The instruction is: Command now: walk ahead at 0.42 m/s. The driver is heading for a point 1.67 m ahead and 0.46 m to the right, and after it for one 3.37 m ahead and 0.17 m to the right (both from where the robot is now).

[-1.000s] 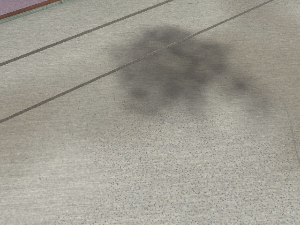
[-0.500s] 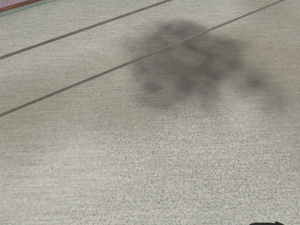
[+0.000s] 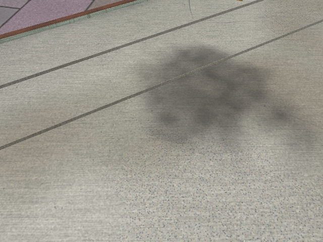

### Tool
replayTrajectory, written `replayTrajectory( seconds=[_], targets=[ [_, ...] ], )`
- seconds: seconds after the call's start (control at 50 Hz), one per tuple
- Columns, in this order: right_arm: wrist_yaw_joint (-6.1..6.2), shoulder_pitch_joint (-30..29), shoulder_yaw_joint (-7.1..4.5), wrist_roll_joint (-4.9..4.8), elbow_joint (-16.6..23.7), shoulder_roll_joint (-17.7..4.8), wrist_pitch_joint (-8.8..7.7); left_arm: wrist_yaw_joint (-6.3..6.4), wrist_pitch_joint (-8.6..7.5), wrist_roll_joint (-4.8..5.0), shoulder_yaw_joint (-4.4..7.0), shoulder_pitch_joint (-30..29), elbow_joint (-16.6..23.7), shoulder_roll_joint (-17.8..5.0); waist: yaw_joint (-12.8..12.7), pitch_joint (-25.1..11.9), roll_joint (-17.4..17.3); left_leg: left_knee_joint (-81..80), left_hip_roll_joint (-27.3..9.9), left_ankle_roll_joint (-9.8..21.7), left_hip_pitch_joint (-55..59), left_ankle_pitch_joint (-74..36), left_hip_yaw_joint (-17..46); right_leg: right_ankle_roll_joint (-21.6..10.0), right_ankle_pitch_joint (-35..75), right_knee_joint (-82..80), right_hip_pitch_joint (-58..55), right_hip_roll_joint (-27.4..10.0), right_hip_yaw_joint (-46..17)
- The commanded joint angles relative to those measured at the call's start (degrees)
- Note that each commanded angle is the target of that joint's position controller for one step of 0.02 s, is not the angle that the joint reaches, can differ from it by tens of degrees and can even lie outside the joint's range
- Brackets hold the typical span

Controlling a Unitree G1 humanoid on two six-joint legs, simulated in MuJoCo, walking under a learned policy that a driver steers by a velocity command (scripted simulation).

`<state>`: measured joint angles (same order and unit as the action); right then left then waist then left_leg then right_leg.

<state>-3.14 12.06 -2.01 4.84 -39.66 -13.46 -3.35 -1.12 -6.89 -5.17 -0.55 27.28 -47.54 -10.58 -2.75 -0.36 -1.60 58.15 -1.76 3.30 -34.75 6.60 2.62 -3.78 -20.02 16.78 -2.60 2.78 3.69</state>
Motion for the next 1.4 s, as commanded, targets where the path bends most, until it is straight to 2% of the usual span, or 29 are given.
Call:
replayTrajectory(
  seconds=[0.02, 0.08, 0.1, 0.12, 0.2, 0.26, 0.28, 0.3, 0.32, 0.34, 0.36, 0.4, 0.46, 0.54, 0.66, 0.74, 0.76, 0.78, 0.8, 0.82, 0.88, 1.08, 1.22, 1.28, 1.32, 1.34, 1.36, 1.38, 1.4],
  targets=[
    [-0.91, -7.9, -0.09, -0.6, 4.4, -2.5, -0.88, 0.17, -1.14, -0.15, 1.0, 2.0, 1.4, -6.3, -0.9, 6.3, 4.7, -10.4, -1.7, -2.1, -10.8, -16.7, -0.2, -10.5, 15.1, -6.1, 0.0, -12.3, -8.9],
    [-0.75, -14.9, 0.82, -1.32, 5.3, -1.1, 0.04, -1.63, -0.94, 1.25, 1.23, 5.4, -2.5, -8.0, -2.8, 8.3, 4.3, -27.2, -0.8, -2.6, -2.0, -22.5, -3.1, -9.8, 14.2, -6.8, 5.5, -10.3, -6.5],
    [-0.29, -22.3, -0.79, -8.98, 8.2, -4.7, -1.93, 1.09, 1.05, 10.53, 3.61, 1.5, -2.0, -11.5, -3.6, 15.6, 0.7, -32.5, 0.8, -2.5, -0.1, -22.4, -2.0, -5.4, 17.6, -3.0, 11.0, -11.4, -7.8],
    [-0.77, -22.6, -0.12, -9.33, 8.5, -3.2, -2.97, 2.51, 1.75, 10.65, 3.57, 3.2, -3.4, -12.9, -3.3, 13.6, 1.5, -35.0, 1.0, -2.4, 1.6, -24.8, -1.6, -4.6, 16.6, -0.7, 10.1, -12.6, -7.8],
    [-1.92, -16.8, -0.21, -6.65, 4.7, -3.1, -2.78, 3.21, 3.38, 7.32, 4.39, 4.8, -5.2, -10.1, -2.3, 6.9, 3.1, -37.3, -0.2, 0.1, 6.6, -26.8, 0.4, -3.9, 17.5, 12.9, 2.3, -12.6, -8.2],
    [-0.34, 7.7, -2.9, -5.93, -4.2, -7.9, -2.43, 1.78, 3.86, 6.28, 4.97, 0.0, -4.1, -10.9, 10.8, -4.9, 2.5, -34.3, -0.7, 3.8, 39.0, -23.8, -1.7, -1.3, 25.8, 43.6, 15.1, -7.7, -5.8],
    [0.02, 14.1, -2.86, -4.28, -6.6, -10.7, -2.11, 1.33, 3.18, 5.34, 3.86, 5.0, -3.8, -4.3, 9.2, -12.7, -9.0, -18.1, -10.8, 7.6, 60.2, -43.4, 6.4, 1.3, -20.9, 69.9, 35.6, -1.7, -5.4],
    [0.19, 17.1, -2.8, -4.47, -6.6, -10.7, -1.97, 0.74, 1.54, 7.91, 2.74, 13.2, -4.2, -4.6, 8.8, -23.9, -12.5, -16.4, -19.2, 16.2, 69.6, -37.9, 23.2, 1.8, -25.4, 80.1, 44.9, 1.0, -16.4],
    [0.34, 18.8, -4.4, -6.27, -8.7, -14.2, -0.95, 0.58, 0.45, 10.2, 2.9, 8.7, -1.4, -6.9, 10.6, -26.0, -13.0, -29.7, -22.4, 20.6, 68.7, -4.4, 34.7, 2.3, -18.7, 80.1, 52.2, -1.6, -15.2],
    [1.06, 12.6, -4.03, -6.21, -8.0, -12.1, -0.27, 1.5, 0.2, 10.69, 3.37, 0.0, 1.7, -9.5, 9.3, -17.4, -5.1, -39.7, -20.6, 18.2, 57.9, 17.4, 36.3, 2.5, -10.7, 77.2, 55.5, -4.9, -10.3],
    [1.35, 1.3, -2.57, -5.75, -4.8, -9.0, -0.9, 2.67, 0.46, 9.11, 4.35, -5.7, 3.0, -12.8, 5.9, -8.4, 2.8, -44.8, -18.9, 15.7, 41.8, 18.6, 32.2, 2.7, -0.7, 70.0, 51.8, -7.5, -8.4],
    [1.23, -5.3, -1.94, -4.48, -4.9, -6.8, -2.81, 3.51, 2.38, 6.01, 4.4, -4.0, 1.8, -9.8, 0.6, -1.8, 3.2, -46.4, -16.1, 14.9, 21.3, 4.4, 26.6, 4.7, 5.2, 61.8, 41.2, -11.7, -11.4],
    [1.77, -3.6, -2.13, -4.38, -7.6, -7.3, -2.98, 3.55, 2.85, 5.53, 4.59, -5.5, 3.1, -8.4, -0.9, 1.1, -2.6, -48.0, -10.6, 13.3, 13.1, -5.3, 13.9, 6.5, 6.6, 48.4, 36.9, -13.1, -10.1],
    [3.43, 0.9, -2.88, -5.6, -9.4, -9.2, -2.24, 2.89, 2.46, 5.11, 3.59, -15.3, 5.2, -6.4, 2.8, 1.0, -1.5, -48.8, -7.8, 11.2, 15.6, -5.2, 6.9, 5.8, 19.9, 29.9, 35.6, -11.8, -7.6],
    [3.45, 6.3, -3.43, -6.71, -12.3, -11.1, -1.16, 1.06, 2.03, 6.41, 3.77, -26.7, 8.8, -8.1, 6.4, 3.2, -1.1, -46.1, -10.6, 8.7, 24.9, 2.2, 7.7, 4.0, 19.2, 17.1, 34.6, -8.5, -6.1],
    [3.41, 6.1, -2.93, -6.29, -12.8, -10.4, 0.04, 0.45, 1.45, 6.01, 5.66, -16.5, 6.2, -11.6, 0.3, -2.4, -0.6, -31.4, -7.8, 5.1, 25.9, -9.4, 5.0, -0.3, 11.9, 11.7, 17.4, -5.2, -2.9],
    [3.4, 5.7, -1.71, -5.19, -11.5, -7.1, -0.16, 0.84, 1.34, 5.58, 7.15, -5.7, 4.0, -16.2, -3.7, -10.5, 6.2, -13.0, -3.4, 2.5, 17.5, -5.0, 0.2, -4.2, 14.6, 11.5, 1.7, -13.8, -12.9],
    [3.21, 9.6, -0.62, -5.63, -10.3, -3.1, -1.65, 0.34, 1.71, 5.37, 8.33, -1.2, 2.5, -21.1, -2.2, -15.2, 22.1, 5.6, 5.3, -1.1, -4.8, 20.4, -4.1, -12.3, 2.7, 3.8, -14.8, -24.8, -37.9],
    [2.97, 7.4, -1.83, -6.15, -11.1, -8.4, -2.65, 0.03, 1.59, 5.69, 7.0, -0.3, 2.8, -15.8, -4.0, -14.9, 16.5, 13.2, 3.2, -0.8, -12.4, 25.3, 2.7, -12.4, -5.3, 0.1, -15.7, -25.0, -44.6],
    [2.81, 3.1, -2.48, -6.99, -9.9, -10.5, -3.09, 0.09, 1.44, 5.48, 6.16, -4.6, 3.7, -13.7, -3.3, -8.6, 12.3, 14.4, 0.3, 0.3, -15.5, 20.2, 2.8, -10.4, -4.0, -0.5, -10.3, -23.6, -37.6],
    [3.23, 0.2, -2.67, -5.62, -10.1, -8.3, -1.91, -0.11, 1.33, 4.63, 5.15, -13.9, 5.1, -10.5, 1.9, -2.1, 6.6, 5.5, -5.2, -0.1, -6.5, 9.2, 1.7, -8.0, 10.4, -4.6, 6.7, -17.8, -23.5],
    [2.91, -11.6, -2.02, -5.24, -7.9, -4.5, -0.77, 1.43, 1.09, 5.75, 5.8, -6.7, -1.4, -11.9, 0.5, 2.0, 6.0, -19.4, -3.6, -2.8, -5.2, -13.0, -0.1, -6.7, 18.7, -10.3, 7.7, -14.1, -10.2],
    [1.07, -22.4, -1.1, -5.98, -4.3, -4.1, -1.94, 1.91, 2.37, 6.12, 6.12, -1.0, -6.5, -12.5, -2.4, 6.0, 5.7, -29.1, -2.0, -1.3, -5.7, -8.6, -1.4, -6.8, 22.6, -6.5, -1.2, -17.4, -10.3],
    [0.6, -19.1, -1.89, -6.05, -4.7, -6.4, -2.86, 2.15, 3.05, 6.44, 6.57, -2.4, -7.0, -13.8, 0.7, 3.9, 7.3, -32.2, 0.4, 0.3, 3.6, -2.9, -2.5, -5.9, 34.0, -0.8, -1.9, -17.9, -11.9],
    [1.34, -3.1, -4.27, -5.6, -9.5, -11.0, -3.22, 1.99, 3.22, 6.38, 6.12, -5.1, -6.2, -13.0, 8.5, -5.9, 6.8, -32.3, 1.0, 3.2, 28.5, -5.1, -3.0, -3.3, 43.9, 15.1, 5.9, -13.2, -9.0],
    [2.14, 8.5, -5.5, -4.67, -11.6, -15.6, -3.14, 1.94, 2.96, 5.15, 5.03, -5.8, -4.2, -10.4, 12.2, -15.8, -0.3, -29.8, -11.2, 6.9, 47.8, -5.7, 9.9, -1.0, 25.3, 33.5, 19.5, -8.5, -6.4],
    [1.92, 9.7, -5.44, -4.76, -12.5, -16.7, -2.48, 1.56, 2.01, 6.24, 3.22, 2.1, -4.6, -3.3, 7.9, -23.2, -15.2, -35.6, -23.1, 14.3, 63.0, 4.6, 33.1, 2.0, -13.2, 50.8, 39.6, -0.5, -6.9],
    [2.07, 8.2, -4.0, -5.16, -11.9, -10.9, -2.26, 1.72, 1.34, 7.74, 4.97, -1.9, -5.1, -10.3, 9.8, -18.4, -9.1, -39.3, -20.8, 12.0, 57.6, 11.4, 32.4, 1.6, -13.0, 56.7, 44.1, -3.5, -12.4],
    [2.3, 3.5, -3.24, -5.43, -11.4, -8.4, -2.37, 1.88, 1.1, 8.46, 5.89, -6.8, -3.4, -12.7, 9.0, -10.2, -7.5, -41.2, -19.0, 9.4, 49.6, 10.8, 23.6, 1.1, -7.5, 56.9, 46.6, -6.1, -11.0]
  ],
)
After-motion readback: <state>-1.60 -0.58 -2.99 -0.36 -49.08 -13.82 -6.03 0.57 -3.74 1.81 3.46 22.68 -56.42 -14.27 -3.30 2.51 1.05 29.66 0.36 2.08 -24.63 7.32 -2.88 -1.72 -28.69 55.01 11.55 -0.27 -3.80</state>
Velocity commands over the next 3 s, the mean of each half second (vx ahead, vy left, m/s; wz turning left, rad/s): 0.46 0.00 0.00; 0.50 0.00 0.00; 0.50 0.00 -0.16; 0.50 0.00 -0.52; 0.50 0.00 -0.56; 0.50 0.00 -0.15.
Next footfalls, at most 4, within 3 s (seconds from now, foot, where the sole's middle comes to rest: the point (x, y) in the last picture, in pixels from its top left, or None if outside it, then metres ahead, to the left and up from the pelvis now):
0.26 left None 0.33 0.14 -0.86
0.74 right None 0.55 -0.12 -0.86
1.32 left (157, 182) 0.85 0.11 -0.86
1.86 right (214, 146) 1.09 -0.19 -0.86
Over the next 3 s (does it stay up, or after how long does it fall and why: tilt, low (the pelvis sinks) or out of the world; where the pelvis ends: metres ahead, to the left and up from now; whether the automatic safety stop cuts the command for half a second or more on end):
stays up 1.46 -0.40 -0.09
